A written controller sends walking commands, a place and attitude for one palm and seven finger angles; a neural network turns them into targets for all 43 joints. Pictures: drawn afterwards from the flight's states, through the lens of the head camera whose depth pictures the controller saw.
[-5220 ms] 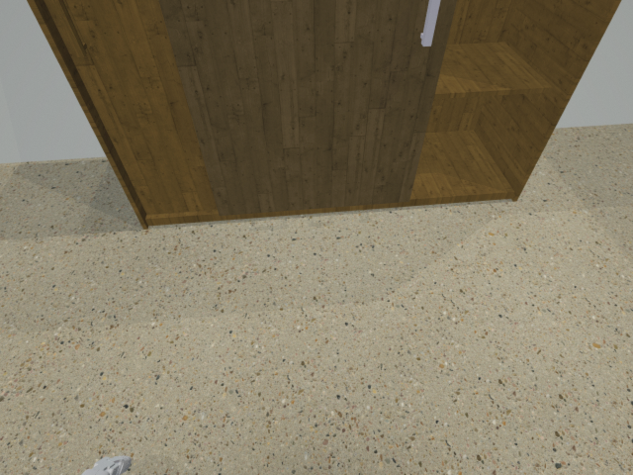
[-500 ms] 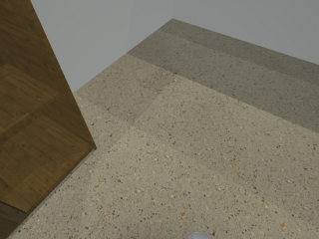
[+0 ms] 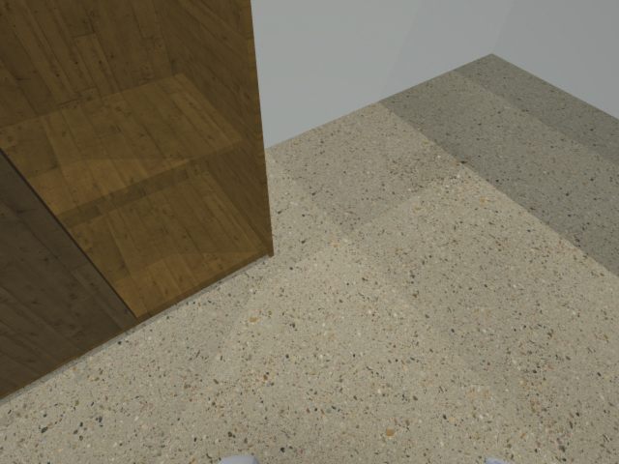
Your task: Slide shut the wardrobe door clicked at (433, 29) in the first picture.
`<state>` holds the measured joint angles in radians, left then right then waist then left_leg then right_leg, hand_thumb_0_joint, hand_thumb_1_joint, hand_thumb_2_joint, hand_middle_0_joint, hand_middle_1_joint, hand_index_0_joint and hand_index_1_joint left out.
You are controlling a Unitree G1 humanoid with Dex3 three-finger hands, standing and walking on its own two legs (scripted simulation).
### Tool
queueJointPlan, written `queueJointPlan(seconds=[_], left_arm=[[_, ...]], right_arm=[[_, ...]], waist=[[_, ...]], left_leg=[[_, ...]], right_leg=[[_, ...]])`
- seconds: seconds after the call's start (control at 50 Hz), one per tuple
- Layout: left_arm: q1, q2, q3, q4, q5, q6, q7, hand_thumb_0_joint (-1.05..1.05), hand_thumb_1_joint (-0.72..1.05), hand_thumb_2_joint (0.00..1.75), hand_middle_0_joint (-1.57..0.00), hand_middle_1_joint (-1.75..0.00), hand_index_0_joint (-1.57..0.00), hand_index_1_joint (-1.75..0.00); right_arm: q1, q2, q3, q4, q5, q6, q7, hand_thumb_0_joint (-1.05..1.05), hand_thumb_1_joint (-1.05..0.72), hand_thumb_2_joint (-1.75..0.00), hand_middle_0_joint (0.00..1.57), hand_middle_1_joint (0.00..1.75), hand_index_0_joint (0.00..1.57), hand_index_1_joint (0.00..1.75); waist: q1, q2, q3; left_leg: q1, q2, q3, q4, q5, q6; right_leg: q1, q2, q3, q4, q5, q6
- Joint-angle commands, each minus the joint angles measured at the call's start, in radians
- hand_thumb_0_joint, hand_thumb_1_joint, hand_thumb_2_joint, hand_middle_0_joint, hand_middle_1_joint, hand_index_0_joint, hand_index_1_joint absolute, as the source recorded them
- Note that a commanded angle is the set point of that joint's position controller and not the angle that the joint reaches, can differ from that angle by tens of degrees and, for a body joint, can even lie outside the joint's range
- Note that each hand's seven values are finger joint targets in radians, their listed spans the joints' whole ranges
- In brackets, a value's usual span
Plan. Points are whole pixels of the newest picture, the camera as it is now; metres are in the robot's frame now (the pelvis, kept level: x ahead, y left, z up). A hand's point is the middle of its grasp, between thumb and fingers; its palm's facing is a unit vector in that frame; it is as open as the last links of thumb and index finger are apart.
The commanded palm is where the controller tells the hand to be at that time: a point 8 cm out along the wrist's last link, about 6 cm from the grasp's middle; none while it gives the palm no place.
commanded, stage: turn to face it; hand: left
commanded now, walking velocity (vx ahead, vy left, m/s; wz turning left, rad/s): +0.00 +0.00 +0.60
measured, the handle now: out of the picture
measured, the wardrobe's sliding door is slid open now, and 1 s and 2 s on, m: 0.51 0.51 0.51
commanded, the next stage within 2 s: take the last steps up to it in 1.02 s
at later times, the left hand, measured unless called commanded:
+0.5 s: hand out of the picture +0.08 +0.22 -0.14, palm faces +0.27 -0.91 -0.30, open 7.4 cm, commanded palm none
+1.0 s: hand out of the picture -0.12 +0.22 -0.18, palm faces +0.55 -0.79 -0.26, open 7.4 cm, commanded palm none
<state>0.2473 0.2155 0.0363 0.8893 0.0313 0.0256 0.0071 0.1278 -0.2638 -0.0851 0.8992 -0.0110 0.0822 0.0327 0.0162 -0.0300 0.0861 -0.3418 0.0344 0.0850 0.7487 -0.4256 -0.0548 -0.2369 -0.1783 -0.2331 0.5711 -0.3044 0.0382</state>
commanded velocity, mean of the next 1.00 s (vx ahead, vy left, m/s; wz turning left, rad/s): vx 0.00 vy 0.00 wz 0.48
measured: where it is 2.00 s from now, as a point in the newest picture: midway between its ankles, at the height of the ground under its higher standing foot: outside the picture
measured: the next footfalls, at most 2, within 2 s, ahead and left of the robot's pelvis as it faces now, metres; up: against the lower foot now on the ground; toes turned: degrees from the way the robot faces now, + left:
left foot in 0.04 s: +0.03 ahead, +0.13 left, +0.00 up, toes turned +7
right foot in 0.46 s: +0.07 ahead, -0.10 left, +0.00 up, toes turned +15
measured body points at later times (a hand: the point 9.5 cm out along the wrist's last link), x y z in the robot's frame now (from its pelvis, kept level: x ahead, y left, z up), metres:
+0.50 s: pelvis +0.00 -0.01 +0.00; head +0.05 -0.03 +0.44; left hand +0.06 +0.27 -0.12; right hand +0.13 -0.24 -0.16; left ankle -0.01 +0.12 -0.73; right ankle +0.03 -0.11 -0.74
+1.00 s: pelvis -0.01 +0.02 +0.00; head +0.01 +0.07 +0.44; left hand -0.15 +0.26 -0.16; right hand +0.23 -0.13 -0.12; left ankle -0.07 +0.10 -0.73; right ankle +0.03 -0.12 -0.69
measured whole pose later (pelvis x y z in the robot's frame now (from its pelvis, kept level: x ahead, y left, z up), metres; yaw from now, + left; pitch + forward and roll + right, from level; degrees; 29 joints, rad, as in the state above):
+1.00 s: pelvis -0.01 +0.02 +0.00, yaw +32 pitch +0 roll +0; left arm 0.27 0.28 0.06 0.97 0.02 0.07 0.02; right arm 0.10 -0.22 -0.04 0.91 -0.02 0.03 0.00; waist 0.04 -0.05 0.10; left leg -0.24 0.00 0.07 0.58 -0.33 0.05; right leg -0.37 -0.13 -0.09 0.94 -0.53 0.06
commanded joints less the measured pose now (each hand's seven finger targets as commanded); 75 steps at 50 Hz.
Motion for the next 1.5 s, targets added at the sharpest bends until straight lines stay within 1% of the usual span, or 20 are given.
queueJointPlan(seconds=[0.0,0.02,0.04,0.16,0.4,0.42,0.46,0.56,0.76,0.84,0.86,0.9,1.02,1.24,1.3,1.32,1.34,1.36,1.38,1.48], left_arm=[[0.03,0.2,0.074,-0.061,-0.019,-0.006,0.012,0.0,0.9,0.9,-0.2,-0.3,-0.2,-0.3],[-0.011,0.126,0.053,-0.111,-0.022,-0.005,0.002,0.0,0.9,0.9,-0.2,-0.3,-0.2,-0.3],[-0.085,0.143,0.049,-0.13,-0.01,0.006,0.009,0.0,0.9,0.9,-0.2,-0.3,-0.2,-0.3],[-0.056,0.132,0.059,-0.063,-0.019,0.004,0.001,0.0,0.9,0.9,-0.2,-0.3,-0.2,-0.3],[-0.032,0.122,0.05,-0.098,-0.032,-0.013,0.02,0.0,0.9,0.9,-0.2,-0.3,-0.2,-0.3],[0.008,0.148,0.056,-0.092,-0.029,-0.023,0.024,0.0,0.9,0.9,-0.2,-0.3,-0.2,-0.3],[0.021,0.293,0.076,-0.108,-0.009,-0.032,0.031,0.0,0.9,0.9,-0.2,-0.3,-0.2,-0.3],[-0.119,0.148,0.045,-0.132,-0.013,-0.035,0.03,0.0,0.9,0.9,-0.2,-0.3,-0.2,-0.3],[0.057,0.213,0.061,-0.039,0.001,-0.028,0.026,0.0,0.9,0.9,-0.2,-0.3,-0.2,-0.3],[0.033,0.224,0.067,-0.018,-0.008,-0.019,0.025,0.0,0.9,0.9,-0.2,-0.3,-0.2,-0.3],[0.031,0.203,0.063,-0.015,-0.016,-0.016,0.021,0.0,0.9,0.9,-0.2,-0.3,-0.2,-0.3],[0.017,0.107,0.029,-0.068,-0.017,-0.007,0.016,0.0,0.9,0.9,-0.2,-0.3,-0.2,-0.3],[0.015,0.116,0.035,0.021,-0.019,0.009,0.01,0.0,0.9,0.9,-0.2,-0.3,-0.2,-0.3],[-0.043,0.057,0.016,0.007,-0.007,-0.014,-0.008,0.0,0.9,0.9,-0.2,-0.3,-0.2,-0.3],[0.08,0.046,0.017,0.051,-0.005,-0.039,-0.011,0.0,0.9,0.9,-0.2,-0.3,-0.2,-0.3],[0.147,0.072,0.025,0.078,0.001,-0.051,-0.006,0.0,0.9,0.9,-0.2,-0.3,-0.2,-0.3],[0.224,0.152,0.041,0.096,0.012,-0.065,0.004,0.0,0.9,0.9,-0.2,-0.3,-0.2,-0.3],[0.28,0.206,0.049,0.097,0.0,-0.059,0.011,0.0,0.9,0.9,-0.2,-0.3,-0.2,-0.3],[0.268,0.196,0.054,0.102,-0.008,-0.072,0.015,0.0,0.9,0.9,-0.2,-0.3,-0.2,-0.3],[0.145,0.046,0.017,0.103,-0.01,-0.098,0.017,0.0,0.9,0.9,-0.2,-0.3,-0.2,-0.3]], right_arm=[[0.087,-0.16,-0.029,-0.068,-0.005,-0.064,-0.005,0.0,-0.9,-0.9,0.2,0.3,0.2,0.3],[0.149,-0.275,-0.056,-0.064,-0.008,-0.068,-0.011,0.0,-0.9,-0.9,0.2,0.3,0.2,0.3],[0.207,-0.276,-0.057,-0.03,-0.004,-0.064,-0.018,0.0,-0.9,-0.9,0.2,0.3,0.2,0.3],[0.031,-0.167,-0.02,-0.07,-0.006,-0.074,-0.038,0.0,-0.9,-0.9,0.2,0.3,0.2,0.3],[0.041,-0.166,-0.036,-0.063,-0.007,-0.054,-0.034,0.0,-0.9,-0.9,0.2,0.3,0.2,0.3],[0.039,-0.142,-0.033,-0.068,0.0,-0.055,-0.031,0.0,-0.9,-0.9,0.2,0.3,0.2,0.3],[0.081,-0.067,-0.027,-0.099,0.003,-0.056,-0.025,0.0,-0.9,-0.9,0.2,0.3,0.2,0.3],[0.091,-0.072,-0.029,-0.035,-0.011,-0.023,-0.002,0.0,-0.9,-0.9,0.2,0.3,0.2,0.3],[-0.045,-0.036,0.009,-0.054,0.0,-0.03,-0.009,0.0,-0.9,-0.9,0.2,0.3,0.2,0.3],[0.037,-0.05,0.017,-0.03,0.0,-0.05,-0.017,0.0,-0.9,-0.9,0.2,0.3,0.2,0.3],[0.078,-0.085,0.008,-0.02,-0.004,-0.06,-0.017,0.0,-0.9,-0.9,0.2,0.3,0.2,0.3],[0.154,-0.246,-0.023,-0.011,-0.005,-0.06,-0.025,0.0,-0.9,-0.9,0.2,0.3,0.2,0.3],[0.038,-0.131,0.014,-0.015,-0.001,-0.076,-0.052,0.0,-0.9,-0.9,0.2,0.3,0.2,0.3],[0.127,-0.105,0.005,0.037,-0.016,-0.084,-0.046,0.0,-0.9,-0.9,0.2,0.3,0.2,0.3],[0.113,-0.081,0.011,0.055,-0.009,-0.091,-0.047,0.0,-0.9,-0.9,0.2,0.3,0.2,0.3],[0.118,-0.046,0.016,0.059,-0.003,-0.095,-0.045,0.0,-0.9,-0.9,0.2,0.3,0.2,0.3],[0.135,0.024,0.031,0.04,0.009,-0.103,-0.041,0.0,-0.9,-0.9,0.2,0.3,0.2,0.3],[0.068,-0.005,0.023,-0.003,-0.006,-0.099,-0.032,0.0,-0.9,-0.9,0.2,0.3,0.2,0.3],[0.047,-0.038,0.014,0.005,-0.016,-0.097,-0.026,0.0,-0.9,-0.9,0.2,0.3,0.2,0.3],[0.17,0.034,0.009,0.103,-0.019,-0.078,-0.006,0.0,-0.9,-0.9,0.2,0.3,0.2,0.3]], waist=[[-0.048,0.049,-0.218],[-0.087,0.357,-0.2],[-0.119,0.277,-0.209],[-0.031,0.157,-0.136],[-0.006,0.167,-0.163],[0.017,0.104,-0.177],[0.012,-0.243,-0.182],[-0.05,-0.125,-0.046],[0.036,-0.184,-0.107],[-0.011,-0.173,-0.156],[-0.039,-0.076,-0.185],[-0.074,0.302,-0.208],[-0.016,0.176,-0.124],[-0.044,0.18,-0.022],[0.02,0.121,-0.043],[0.05,0.026,-0.048],[0.074,-0.22,-0.064],[0.104,-0.235,-0.005],[0.094,-0.23,0.018],[-0.018,-0.074,0.082]], left_leg=[[0.319,0.104,-0.13,-0.373,0.373,0.07],[0.429,0.369,-0.464,-0.379,0.793,0.211],[0.375,0.389,-0.446,-0.367,0.769,0.275],[0.212,0.187,-0.291,-0.391,0.605,0.209],[0.084,0.121,-0.465,-0.28,0.581,0.195],[-0.004,0.075,-0.435,-0.212,0.479,0.148],[-0.254,-0.123,-0.158,0.21,-0.17,0.015],[-0.223,-0.021,-0.132,0.493,0.051,-0.001],[-0.095,-0.019,-0.019,0.08,-0.041,-0.002],[0.115,-0.036,0.019,-0.248,0.148,0.027],[0.263,0.003,-0.016,-0.375,0.307,0.045],[0.417,0.385,-0.398,-0.373,0.938,0.266],[0.289,0.199,-0.205,-0.39,0.839,0.212],[0.155,0.194,-0.353,-0.514,0.078,0.247],[0.035,0.145,-0.322,-0.409,-0.017,0.21],[-0.084,0.071,-0.266,-0.28,-0.077,0.165],[-0.275,-0.056,-0.115,-0.007,-0.116,0.104],[-0.362,-0.061,-0.098,0.175,-0.179,0.083],[-0.367,-0.017,-0.151,0.282,-0.092,0.089],[-0.284,0.043,-0.101,0.348,0.222,0.05]], right_leg=[[-0.079,-0.109,0.046,0.187,0.254,-0.002],[-0.377,0.026,0.043,0.399,-0.326,0.074],[-0.387,0.034,0.155,0.52,-0.356,0.057],[-0.313,0.065,0.219,0.527,-0.093,0.062],[0.025,0.166,0.218,-0.029,0.009,0.034],[0.153,0.121,0.254,-0.185,0.1,0.025],[0.236,-0.331,0.615,-0.293,0.317,-0.165],[0.041,-0.13,0.284,-0.265,0.273,-0.144],[0.197,-0.168,0.198,-0.174,0.591,-0.176],[0.153,-0.141,0.13,-0.045,0.586,-0.105],[0.064,-0.111,0.095,0.081,0.504,-0.056],[-0.291,0.054,0.114,0.414,-0.364,0.033],[-0.268,0.068,0.205,0.531,-0.107,0.045],[-0.154,0.122,0.161,0.182,-0.139,0.013],[0.095,0.151,0.139,-0.071,-0.021,0.0],[0.243,0.107,0.198,-0.18,-0.015,-0.011],[0.371,-0.126,0.499,-0.325,-0.209,-0.085],[0.292,-0.295,0.714,-0.445,-0.302,-0.173],[0.207,-0.286,0.755,-0.482,-0.381,-0.194],[0.055,-0.114,0.326,-0.461,-0.057,-0.122]])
